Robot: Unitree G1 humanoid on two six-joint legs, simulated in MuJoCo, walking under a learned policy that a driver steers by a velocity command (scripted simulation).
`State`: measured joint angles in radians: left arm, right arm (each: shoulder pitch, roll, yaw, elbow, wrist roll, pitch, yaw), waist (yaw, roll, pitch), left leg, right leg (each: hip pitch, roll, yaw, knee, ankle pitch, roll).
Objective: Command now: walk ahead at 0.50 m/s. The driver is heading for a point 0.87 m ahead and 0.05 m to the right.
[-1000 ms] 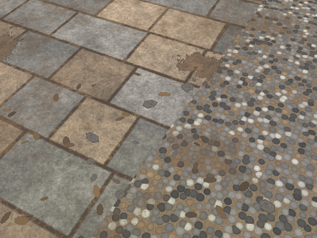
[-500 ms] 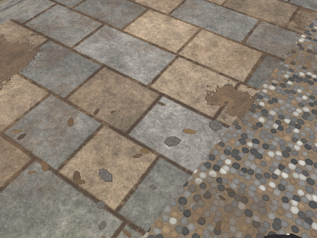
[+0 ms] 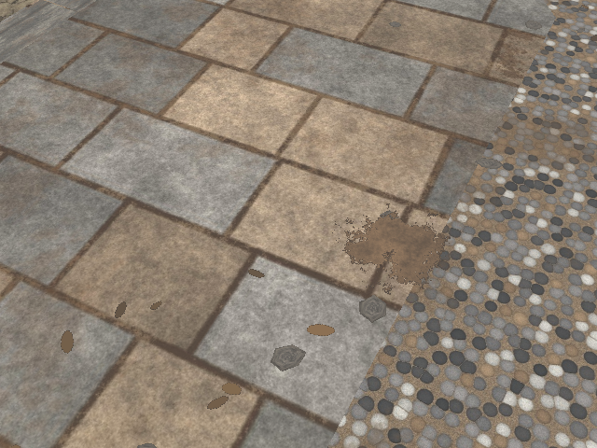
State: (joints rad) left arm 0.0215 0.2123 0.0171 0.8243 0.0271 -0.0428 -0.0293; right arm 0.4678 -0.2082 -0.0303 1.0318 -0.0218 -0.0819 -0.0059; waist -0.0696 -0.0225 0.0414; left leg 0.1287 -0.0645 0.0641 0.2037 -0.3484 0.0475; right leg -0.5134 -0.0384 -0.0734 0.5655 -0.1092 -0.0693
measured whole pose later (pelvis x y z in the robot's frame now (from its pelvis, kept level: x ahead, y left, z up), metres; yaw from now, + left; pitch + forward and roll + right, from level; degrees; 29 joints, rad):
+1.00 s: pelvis +0.52 +0.03 +0.01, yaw -4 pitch +0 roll +1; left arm 0.13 0.21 0.05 0.93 0.02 -0.02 -0.04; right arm 0.43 -0.18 -0.04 1.04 -0.02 -0.10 -0.01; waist -0.03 -0.04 0.03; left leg 0.06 -0.08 0.16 0.17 -0.24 0.08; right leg -0.64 -0.08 -0.01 0.77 -0.01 -0.05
